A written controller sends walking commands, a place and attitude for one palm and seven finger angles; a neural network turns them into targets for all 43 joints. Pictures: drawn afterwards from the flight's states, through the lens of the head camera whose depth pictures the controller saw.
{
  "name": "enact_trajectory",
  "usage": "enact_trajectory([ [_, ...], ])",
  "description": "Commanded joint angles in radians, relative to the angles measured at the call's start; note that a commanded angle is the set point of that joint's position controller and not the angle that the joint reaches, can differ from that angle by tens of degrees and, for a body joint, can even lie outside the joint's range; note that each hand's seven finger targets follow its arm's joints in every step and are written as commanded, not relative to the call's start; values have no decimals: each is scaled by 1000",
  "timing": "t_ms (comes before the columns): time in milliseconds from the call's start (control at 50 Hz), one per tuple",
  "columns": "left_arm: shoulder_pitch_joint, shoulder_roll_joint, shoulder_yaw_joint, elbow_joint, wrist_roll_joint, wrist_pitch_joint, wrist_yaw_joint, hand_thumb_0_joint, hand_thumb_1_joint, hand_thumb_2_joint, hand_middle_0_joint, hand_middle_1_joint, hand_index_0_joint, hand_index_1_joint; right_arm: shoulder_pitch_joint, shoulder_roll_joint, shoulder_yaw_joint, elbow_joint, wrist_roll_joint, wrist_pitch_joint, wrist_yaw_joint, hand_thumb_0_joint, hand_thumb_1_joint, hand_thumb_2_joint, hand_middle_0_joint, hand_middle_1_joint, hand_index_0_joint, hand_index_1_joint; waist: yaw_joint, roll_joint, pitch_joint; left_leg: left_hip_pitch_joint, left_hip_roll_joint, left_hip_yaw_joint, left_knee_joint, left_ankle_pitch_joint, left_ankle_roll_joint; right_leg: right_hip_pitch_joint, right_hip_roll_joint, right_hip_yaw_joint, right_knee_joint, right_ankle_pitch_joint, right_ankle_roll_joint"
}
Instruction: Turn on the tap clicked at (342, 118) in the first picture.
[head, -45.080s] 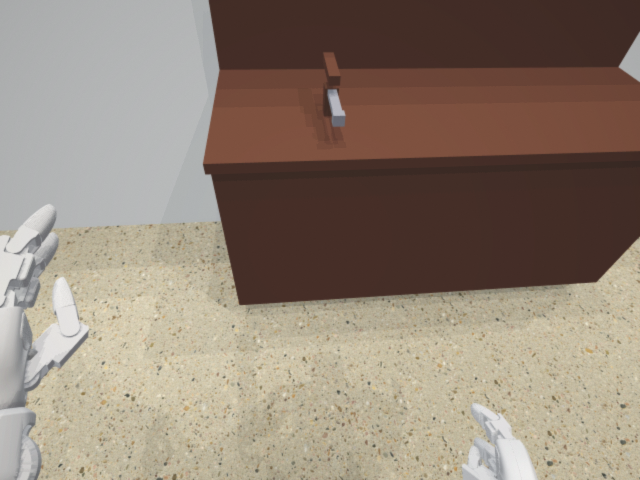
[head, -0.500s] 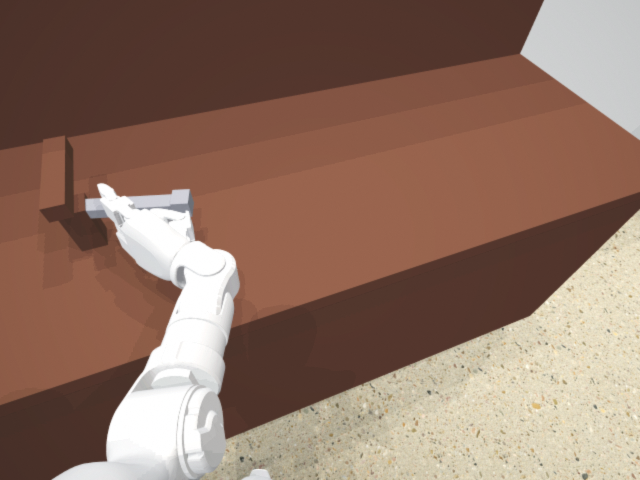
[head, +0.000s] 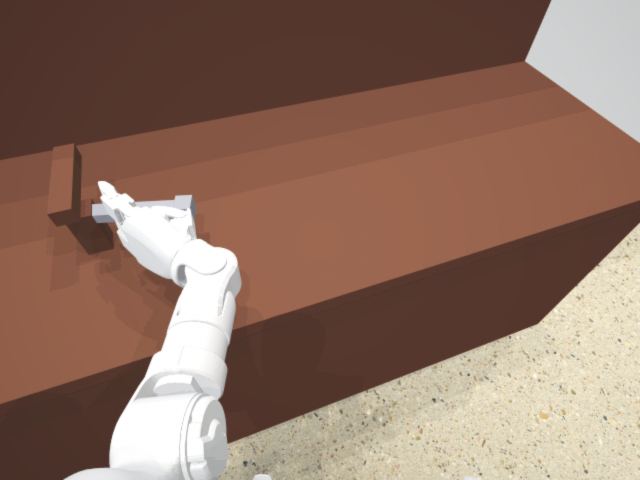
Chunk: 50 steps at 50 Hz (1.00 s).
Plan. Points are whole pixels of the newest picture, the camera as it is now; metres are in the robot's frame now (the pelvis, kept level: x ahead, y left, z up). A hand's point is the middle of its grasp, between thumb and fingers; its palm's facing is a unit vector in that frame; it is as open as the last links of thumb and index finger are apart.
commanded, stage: lift the hand up off the lever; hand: left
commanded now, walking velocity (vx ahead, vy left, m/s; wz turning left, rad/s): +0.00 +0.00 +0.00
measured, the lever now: (184, 208) +0.48 +0.20 +0.05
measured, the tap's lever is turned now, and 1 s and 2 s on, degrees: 75 75 75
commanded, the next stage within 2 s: draw the hand back beside the body in 1.28 s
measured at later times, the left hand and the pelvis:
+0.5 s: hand (182, 218) +0.41 +0.17 +0.11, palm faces +0.81 -0.57 -0.10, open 7.8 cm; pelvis +0.00 -0.01 +0.01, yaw +0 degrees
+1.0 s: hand (175, 207) +0.41 +0.18 +0.13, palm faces +0.82 -0.56 -0.09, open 7.8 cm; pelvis -0.01 +0.00 +0.01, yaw +0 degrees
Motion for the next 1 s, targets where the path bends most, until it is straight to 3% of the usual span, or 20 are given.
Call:
enact_trajectory([
  [0,-412,135,-33,-188,33,-24,-7,0,900,900,-150,-150,-150,-150,-15,-130,-43,-104,16,-28,-17,0,-900,-900,200,300,200,300,-11,-41,-305,228,-11,47,-71,282,36,168,-48,48,-161,408,45],
  [80,-402,113,-58,-204,22,-7,-14,0,900,900,-150,-150,-150,-150,-21,-126,-38,-115,21,-22,-19,0,-900,-900,200,300,200,300,-18,-66,-301,233,-12,51,-82,281,39,197,-56,54,-178,445,54],
  [100,-393,129,-40,-204,24,-6,-12,0,900,900,-150,-150,-150,-150,-23,-130,-40,-113,21,-22,-21,0,-900,-900,200,300,200,300,-5,-50,-297,236,-13,50,-87,284,38,198,-55,53,-178,438,50],
  [140,-412,116,-59,-215,21,-6,-14,0,900,900,-150,-150,-150,-150,-26,-127,-38,-115,24,-21,-21,0,-900,-900,200,300,200,300,-16,-71,-288,239,-11,49,-91,279,39,199,-56,52,-184,436,53],
  [200,-406,117,-61,-256,28,-10,-13,0,900,900,-150,-150,-150,-150,-33,-128,-43,-116,25,-23,-22,0,-900,-900,200,300,200,300,-1,-38,-306,264,-11,48,-94,299,36,206,-55,52,-180,442,46],
  [260,-406,86,-98,-271,25,-7,-18,0,900,900,-150,-150,-150,-150,-43,-122,-38,-123,24,-25,-22,0,-900,-900,200,300,200,300,-11,-59,-295,263,-13,52,-97,288,38,211,-58,52,-188,449,53],
  [300,-364,117,-64,-272,24,2,-17,0,900,900,-150,-150,-150,-150,-52,-127,-43,-123,27,-22,-27,0,-900,-900,200,300,200,300,8,-50,-298,265,-12,53,-101,294,37,227,-59,57,-190,457,50],
  [380,-356,102,-84,-302,8,23,-22,0,900,900,-150,-150,-150,-150,-68,-121,-37,-136,33,-18,-31,0,-900,-900,200,300,200,300,7,-77,-291,261,-14,58,-115,284,36,257,-68,62,-203,476,57],
  [500,-410,102,-98,-303,16,38,-20,0,900,900,-150,-150,-150,-150,-95,-122,-35,-121,39,-22,-38,0,-900,-900,200,300,200,300,4,-47,-241,280,-11,50,-130,246,37,204,-59,58,-221,362,44],
  [520,-428,72,-129,-305,16,38,-21,0,900,900,-150,-150,-150,-150,-97,-118,-31,-123,38,-24,-37,0,-900,-900,200,300,200,300,-2,-44,-238,286,-11,51,-134,244,38,198,-59,56,-221,358,45],
  [560,-431,81,-122,-304,12,36,-20,0,900,900,-150,-150,-150,-150,-99,-117,-32,-123,37,-26,-40,0,-900,-900,200,300,200,300,-3,-68,-257,282,-13,51,-131,239,38,210,-60,61,-222,361,49],
  [600,-407,110,-87,-292,9,44,-18,0,900,900,-150,-150,-150,-150,-101,-123,-33,-121,39,-24,-43,0,-900,-900,200,300,200,300,16,-56,-266,281,-15,50,-137,240,35,220,-58,60,-221,355,45],
  [660,-425,64,-132,-290,5,58,-19,0,900,900,-150,-150,-150,-150,-108,-116,-29,-125,42,-20,-41,0,-900,-900,200,300,200,300,5,-54,-268,294,-14,51,-142,246,33,218,-59,57,-221,353,44],
  [720,-401,59,-129,-293,3,72,-15,0,900,900,-150,-150,-150,-150,-109,-116,-29,-128,41,-22,-39,0,-900,-900,200,300,200,300,15,-36,-267,307,-13,50,-147,259,32,215,-55,51,-219,352,39],
  [780,-408,87,-102,-288,-7,85,-11,0,900,900,-150,-150,-150,-150,-114,-119,-28,-130,42,-19,-44,0,-900,-900,200,300,200,300,13,-95,-248,280,-13,54,-152,241,35,238,-61,59,-238,358,48],
  [800,-408,119,-67,-285,-4,87,-6,0,900,900,-150,-150,-150,-150,-115,-123,-30,-124,42,-18,-47,0,-900,-900,200,300,200,300,24,-85,-250,281,-14,51,-155,240,34,237,-59,59,-238,350,46],
  [880,-464,120,-81,-319,6,85,-1,0,900,900,-150,-150,-150,-150,-116,-117,-27,-127,41,-20,-48,0,-900,-900,200,300,200,300,13,-89,-262,285,-12,56,-153,242,37,242,-63,64,-238,360,50],
  [900,-444,137,-63,-326,14,84,0,0,900,900,-150,-150,-150,-150,-116,-119,-32,-126,40,-22,-48,0,-900,-900,200,300,200,300,29,-62,-272,291,-12,53,-156,252,34,246,-57,62,-232,355,44],
  [920,-453,103,-102,-351,19,81,-2,0,900,900,-150,-150,-150,-150,-115,-114,-30,-129,39,-23,-44,0,-900,-900,200,300,200,300,20,-31,-286,317,-11,55,-152,276,33,238,-56,57,-224,371,40],
  [980,-403,96,-109,-351,15,95,-10,0,900,900,-150,-150,-150,-150,-107,-115,-32,-133,40,-24,-42,0,-900,-900,200,300,200,300,23,-44,-294,324,-9,59,-152,292,31,255,-55,53,-224,392,42],
])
